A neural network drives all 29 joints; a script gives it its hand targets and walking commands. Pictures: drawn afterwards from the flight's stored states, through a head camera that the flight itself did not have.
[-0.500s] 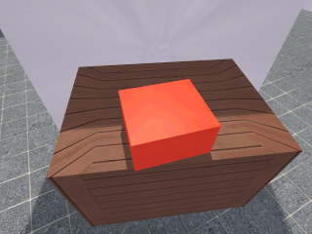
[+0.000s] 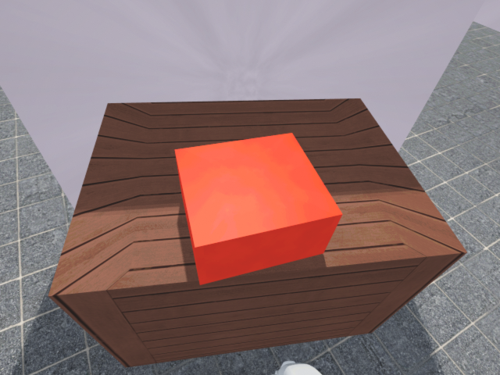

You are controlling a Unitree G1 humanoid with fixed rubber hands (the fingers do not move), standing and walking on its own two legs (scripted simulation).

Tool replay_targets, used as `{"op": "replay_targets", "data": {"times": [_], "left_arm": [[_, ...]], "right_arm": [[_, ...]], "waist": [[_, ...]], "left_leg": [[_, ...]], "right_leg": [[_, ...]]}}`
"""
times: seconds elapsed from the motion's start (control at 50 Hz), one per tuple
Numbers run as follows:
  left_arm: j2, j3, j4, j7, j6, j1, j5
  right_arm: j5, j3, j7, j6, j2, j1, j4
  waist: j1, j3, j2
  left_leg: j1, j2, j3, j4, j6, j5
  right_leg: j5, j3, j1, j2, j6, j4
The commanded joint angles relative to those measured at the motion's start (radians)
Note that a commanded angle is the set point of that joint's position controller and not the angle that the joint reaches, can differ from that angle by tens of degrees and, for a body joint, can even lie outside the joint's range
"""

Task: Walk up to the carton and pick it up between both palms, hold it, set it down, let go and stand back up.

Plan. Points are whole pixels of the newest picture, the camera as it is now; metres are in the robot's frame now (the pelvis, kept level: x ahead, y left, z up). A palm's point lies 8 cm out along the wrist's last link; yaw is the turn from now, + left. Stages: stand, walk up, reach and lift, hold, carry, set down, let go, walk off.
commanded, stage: walk up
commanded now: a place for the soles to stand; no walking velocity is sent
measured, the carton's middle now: (250, 202) +0.48 -0.01 -0.06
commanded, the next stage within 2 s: none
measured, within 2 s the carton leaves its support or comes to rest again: neither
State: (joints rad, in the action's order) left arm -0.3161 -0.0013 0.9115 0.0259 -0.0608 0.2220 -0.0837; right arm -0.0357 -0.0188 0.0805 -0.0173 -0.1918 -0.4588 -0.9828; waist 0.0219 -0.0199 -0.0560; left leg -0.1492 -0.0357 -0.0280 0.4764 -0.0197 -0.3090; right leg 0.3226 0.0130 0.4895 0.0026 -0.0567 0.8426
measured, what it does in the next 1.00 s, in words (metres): steps to the right, turning left: right foot, then left foot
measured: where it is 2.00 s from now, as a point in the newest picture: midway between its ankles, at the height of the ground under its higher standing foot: outside the picture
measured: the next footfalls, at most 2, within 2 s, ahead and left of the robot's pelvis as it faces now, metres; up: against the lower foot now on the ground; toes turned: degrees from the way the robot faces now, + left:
right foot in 0.22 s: +0.18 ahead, -0.24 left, +0.00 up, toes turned +0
left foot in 0.58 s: +0.11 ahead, +0.00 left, +0.00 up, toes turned +8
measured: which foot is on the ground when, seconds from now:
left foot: down 0.00-0.24, up 0.26-0.56, down 0.58-1.00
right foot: up 0.00-0.20, down 0.22-0.60, up 0.62-0.90, down 0.92-1.00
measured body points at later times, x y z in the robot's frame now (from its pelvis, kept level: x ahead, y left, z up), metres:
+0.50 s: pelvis +0.07 -0.12 -0.01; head +0.09 -0.10 +0.43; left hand +0.15 +0.15 -0.15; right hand +0.20 -0.38 -0.12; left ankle +0.06 -0.01 -0.70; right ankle +0.14 -0.24 -0.74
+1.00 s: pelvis +0.04 -0.13 -0.01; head +0.03 -0.13 +0.44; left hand +0.03 +0.13 -0.14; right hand +0.17 -0.34 -0.15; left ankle +0.07 -0.02 -0.74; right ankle +0.04 -0.24 -0.74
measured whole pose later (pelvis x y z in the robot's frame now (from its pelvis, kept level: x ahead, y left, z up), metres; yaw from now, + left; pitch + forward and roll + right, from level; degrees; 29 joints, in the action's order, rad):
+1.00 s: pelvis +0.04 -0.13 -0.01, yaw +16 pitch -2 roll -1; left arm -0.21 -0.01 0.85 -0.02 -0.02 0.32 -0.02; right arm -0.02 -0.01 0.01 0.05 -0.21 -0.28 -0.84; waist 0.01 0.00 0.04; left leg -0.36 0.04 -0.06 0.63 0.02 -0.29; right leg 0.33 -0.05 0.18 -0.02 0.02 0.55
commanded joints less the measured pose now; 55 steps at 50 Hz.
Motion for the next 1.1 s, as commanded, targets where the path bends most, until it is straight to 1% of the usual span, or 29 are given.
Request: {"op": "replay_targets", "data": {"times": [0.0, 0.1, 0.14, 0.16, 0.18, 0.2, 0.22, 0.24, 0.28, 0.32, 0.4, 0.44, 0.5, 0.54, 0.56, 0.58, 0.6, 0.62, 0.66, 0.68, 0.78, 0.84, 0.88, 0.9, 0.92, 0.96, 1.0, 1.04, 1.08], "left_arm": [[-0.047, 0.012, -0.103, 0.023, 0.0, -0.088, -0.003], [-0.016, -0.005, -0.135, 0.023, 0.012, -0.16, 0.021], [-0.026, 0.012, -0.116, 0.013, 0.031, -0.09, 0.03], [-0.043, 0.025, -0.074, 0.005, 0.043, 0.021, 0.032], [-0.116, 0.05, -0.046, -0.005, 0.05, 0.115, 0.035], [-0.194, 0.072, -0.049, -0.013, 0.051, 0.18, 0.037], [-0.223, 0.077, -0.078, -0.022, 0.038, 0.155, 0.052], [-0.238, 0.084, -0.088, -0.032, 0.024, 0.069, 0.074], [-0.139, 0.064, -0.134, -0.044, 0.017, -0.049, 0.077], [-0.085, 0.045, -0.128, -0.055, 0.028, -0.053, 0.057], [-0.088, 0.046, -0.138, -0.057, 0.045, -0.071, 0.052], [-0.114, 0.052, -0.153, -0.067, 0.05, -0.101, 0.052], [-0.138, 0.054, -0.168, -0.066, 0.042, -0.139, 0.049], [-0.098, 0.037, -0.156, -0.054, 0.032, -0.09, 0.051], [-0.053, 0.018, -0.171, -0.046, 0.024, -0.052, 0.066], [-0.044, 0.014, -0.177, -0.056, 0.011, -0.06, 0.065], [-0.038, 0.019, -0.168, -0.068, 0.001, -0.052, 0.075], [-0.052, 0.024, -0.16, -0.072, -0.002, -0.072, 0.067], [-0.056, 0.031, -0.138, -0.067, 0.007, -0.036, 0.071], [-0.051, 0.034, -0.124, -0.064, 0.012, -0.014, 0.07], [0.004, 0.018, -0.147, -0.047, 0.032, 0.004, 0.064], [0.031, 0.02, -0.143, -0.045, 0.046, 0.073, 0.062], [-0.007, 0.027, -0.134, -0.05, 0.065, 0.114, 0.057], [-0.049, 0.038, -0.132, -0.054, 0.069, 0.134, 0.051], [-0.092, 0.049, -0.119, -0.054, 0.066, 0.086, 0.076], [-0.066, 0.034, -0.106, -0.049, 0.07, -0.024, 0.077], [-0.037, 0.019, -0.104, -0.048, 0.076, -0.002, 0.078], [-0.032, 0.02, -0.078, -0.036, 0.089, 0.051, 0.076], [-0.023, 0.021, -0.055, -0.029, 0.089, 0.078, 0.082]], "right_arm": [[0.004, -0.059, 0.006, -0.041, -0.155, -0.035, 0.08], [-0.014, -0.07, -0.006, -0.047, -0.193, -0.044, 0.137], [-0.021, -0.073, -0.023, -0.039, -0.222, 0.004, 0.171], [-0.021, -0.061, -0.034, -0.036, -0.22, 0.003, 0.183], [-0.02, -0.047, -0.041, -0.033, -0.167, -0.038, 0.191], [-0.012, -0.018, -0.043, -0.031, -0.094, -0.094, 0.21], [0.001, -0.016, -0.028, -0.015, -0.068, -0.153, 0.21], [0.017, -0.024, -0.009, 0.003, -0.09, -0.139, 0.198], [0.007, -0.035, -0.005, 0.012, -0.13, -0.007, 0.228], [0.011, -0.034, -0.019, 0.014, -0.104, -0.008, 0.218], [0.005, -0.047, -0.041, 0.033, -0.118, 0.024, 0.238], [0.003, -0.055, -0.05, 0.043, -0.132, 0.037, 0.249], [0.01, -0.063, -0.07, 0.044, -0.125, 0.034, 0.251], [0.008, -0.081, -0.081, 0.042, -0.167, 0.062, 0.259], [0.018, -0.099, -0.079, 0.042, -0.233, 0.112, 0.297], [0.041, -0.105, -0.072, 0.04, -0.268, 0.154, 0.307], [0.045, -0.105, -0.064, 0.04, -0.277, 0.166, 0.311], [0.054, -0.095, -0.061, 0.042, -0.24, 0.196, 0.312], [0.034, -0.08, -0.052, 0.043, -0.194, 0.233, 0.334], [0.028, -0.074, -0.047, 0.044, -0.19, 0.238, 0.347], [0.01, -0.053, -0.046, 0.039, -0.163, 0.186, 0.304], [0.008, -0.049, -0.051, 0.054, -0.18, 0.219, 0.261], [0.017, -0.027, -0.063, 0.05, -0.15, 0.178, 0.225], [0.02, -0.014, -0.071, 0.045, -0.101, 0.151, 0.217], [0.017, -0.01, -0.068, 0.045, -0.104, 0.167, 0.211], [0.005, -0.006, -0.073, 0.035, -0.104, 0.146, 0.174], [0.019, -0.004, -0.083, 0.015, -0.128, 0.142, 0.136], [0.017, -0.002, -0.082, -0.001, -0.128, 0.149, 0.115], [0.017, 0.005, -0.072, -0.005, -0.13, 0.138, 0.086]], "waist": [[-0.004, -0.105, 0.252], [0.024, -0.059, 0.263], [-0.013, -0.026, 0.231], [-0.062, 0.035, 0.144], [-0.096, 0.105, 0.024], [-0.114, 0.194, -0.157], [-0.086, 0.235, -0.22], [-0.084, 0.225, -0.285], [-0.066, 0.054, -0.157], [-0.031, 0.01, -0.134], [-0.014, 0.014, -0.029], [-0.007, 0.001, -0.034], [0.035, 0.019, -0.048], [0.025, 0.031, 0.113], [0.008, 0.019, 0.34], [0.007, -0.062, 0.279], [0.022, -0.066, 0.324], [0.015, -0.114, 0.251], [0.006, -0.068, 0.224], [-0.005, -0.019, 0.189], [0.021, 0.111, 0.118], [-0.019, 0.07, 0.147], [-0.024, 0.056, 0.084], [-0.014, 0.036, -0.014], [0.006, -0.056, -0.028], [0.056, -0.157, -0.048], [0.032, -0.157, -0.033], [0.009, -0.114, -0.007], [-0.004, -0.052, -0.02]], "left_leg": [[-0.004, -0.201, -0.223, -0.194, 0.151, 0.081], [0.021, -0.189, -0.152, -0.048, 0.148, 0.446], [-0.103, -0.124, -0.12, 0.065, 0.1, 0.46], [-0.169, -0.07, -0.095, 0.181, 0.069, 0.345], [-0.261, -0.02, -0.077, 0.335, 0.033, 0.229], [-0.352, 0.047, -0.048, 0.49, -0.007, -0.126], [-0.341, 0.085, -0.023, 0.639, -0.013, -0.44], [-0.356, 0.04, -0.048, 0.742, -0.007, -0.45], [-0.365, 0.004, -0.067, 0.755, -0.008, -0.373], [-0.324, 0.005, -0.064, 0.668, -0.005, -0.314], [-0.242, 0.016, -0.034, 0.567, -0.017, -0.201], [-0.215, -0.013, -0.035, 0.471, -0.008, -0.148], [-0.034, -0.009, -0.009, 0.187, 0.029, 0.048], [0.031, -0.009, -0.088, 0.053, 0.058, 0.128], [-0.052, -0.181, -0.355, -0.113, 0.116, 0.16], [-0.185, -0.259, -0.453, -0.166, 0.177, 0.191], [-0.26, -0.283, -0.46, -0.203, 0.235, 0.123], [-0.303, -0.246, -0.411, -0.208, 0.234, 0.08], [-0.203, -0.139, -0.291, -0.144, 0.18, 0.139], [-0.162, -0.139, -0.266, -0.112, 0.172, 0.15], [-0.041, -0.151, -0.343, -0.107, 0.196, -0.083], [-0.164, -0.106, -0.297, -0.093, 0.151, -0.211], [-0.278, -0.065, -0.252, -0.014, 0.084, -0.089], [-0.345, 0.004, -0.169, 0.081, 0.037, -0.101], [-0.258, 0.054, -0.066, 0.144, 0.019, -0.1], [-0.041, 0.027, -0.094, 0.099, 0.034, -0.03], [-0.101, 0.016, -0.148, 0.013, 0.055, 0.086], [-0.099, 0.002, -0.165, -0.011, 0.058, 0.129], [-0.083, 0.002, -0.169, -0.019, 0.056, 0.061]], "right_leg": [[-0.097, 0.042, 0.172, 0.094, -0.034, 0.111], [-0.107, -0.02, 0.041, 0.079, -0.004, -0.096], [-0.213, -0.075, -0.213, 0.04, 0.018, -0.28], [-0.32, -0.081, -0.388, 0.029, 0.03, -0.366], [-0.423, -0.045, -0.564, 0.062, 0.045, -0.354], [-0.529, 0.158, -0.667, 0.263, 0.087, -0.362], [-0.621, 0.334, -0.612, 0.425, 0.179, -0.4], [-0.473, 0.377, -0.52, 0.456, 0.279, -0.46], [-0.514, 0.204, -0.347, 0.36, 0.252, -0.455], [-0.681, 0.097, -0.319, 0.313, 0.229, -0.392], [-0.609, 0.096, -0.234, 0.365, 0.288, -0.412], [-0.578, 0.101, -0.227, 0.411, 0.293, -0.4], [-0.421, 0.05, -0.133, 0.376, 0.228, -0.327], [-0.139, -0.026, -0.026, 0.277, 0.148, -0.198], [0.105, -0.113, -0.013, 0.131, 0.086, 0.002], [0.332, -0.075, -0.009, 0.03, 0.064, 0.163], [0.366, -0.036, -0.045, 0.037, 0.067, 0.229], [0.32, -0.018, -0.048, 0.052, 0.07, 0.257], [0.233, -0.013, -0.017, 0.029, 0.071, 0.259], [0.204, -0.003, -0.015, 0.028, 0.059, 0.249], [0.23, -0.024, -0.102, 0.014, 0.041, -0.072], [0.039, -0.052, -0.288, -0.006, 0.06, -0.366], [-0.065, 0.083, -0.421, 0.092, 0.097, -0.481], [0.093, 0.275, -0.414, 0.209, 0.14, -0.553], [0.342, 0.349, -0.161, 0.297, 0.203, -0.625], [0.397, 0.259, 0.096, 0.259, 0.187, -0.652], [0.227, 0.143, -0.041, 0.159, 0.124, -0.614], [0.108, 0.132, -0.121, 0.153, 0.123, -0.566], [0.175, 0.126, -0.163, 0.149, 0.133, -0.586]]}}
